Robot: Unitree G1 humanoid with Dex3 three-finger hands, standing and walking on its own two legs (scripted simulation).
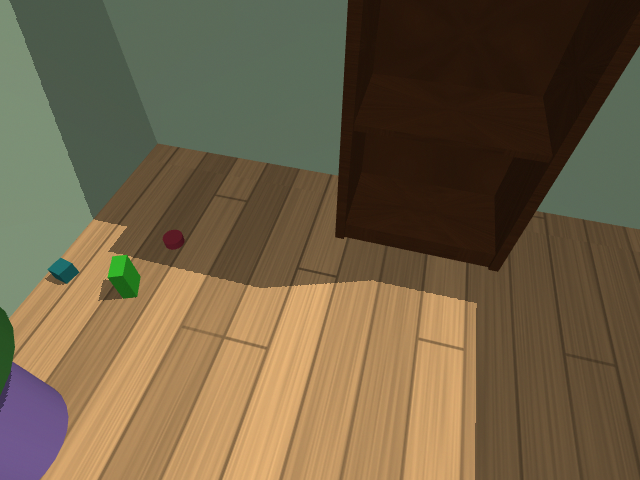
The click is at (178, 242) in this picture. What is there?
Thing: low tin
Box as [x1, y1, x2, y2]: [163, 230, 184, 249]
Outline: 178,230 170,230 164,234 163,241 168,248 174,249 179,247 183,243 183,237
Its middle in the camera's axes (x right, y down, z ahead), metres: -0.59 +0.01 +1.59
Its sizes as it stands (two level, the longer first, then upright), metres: 0.077 0.077 0.034
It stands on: the floor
